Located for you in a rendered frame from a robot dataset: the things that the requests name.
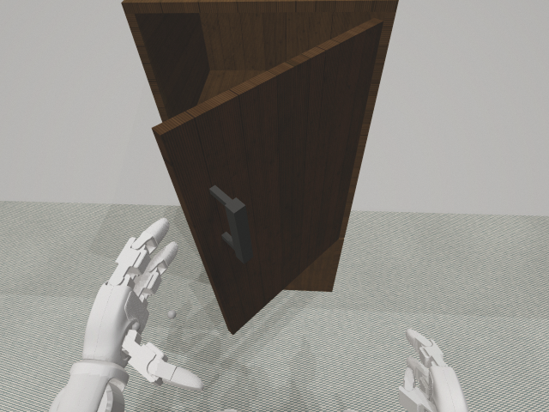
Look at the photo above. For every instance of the robot left hand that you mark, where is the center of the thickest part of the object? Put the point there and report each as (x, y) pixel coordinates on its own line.
(122, 301)

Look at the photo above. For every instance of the handle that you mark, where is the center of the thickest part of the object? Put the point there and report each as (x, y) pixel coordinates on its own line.
(239, 240)

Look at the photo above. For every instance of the left robot forearm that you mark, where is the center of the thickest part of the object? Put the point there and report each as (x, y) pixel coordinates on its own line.
(94, 386)

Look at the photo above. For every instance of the cupboard door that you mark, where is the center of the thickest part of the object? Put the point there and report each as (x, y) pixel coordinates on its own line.
(283, 143)

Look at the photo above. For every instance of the robot right hand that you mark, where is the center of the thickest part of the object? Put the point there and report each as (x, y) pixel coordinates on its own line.
(440, 389)

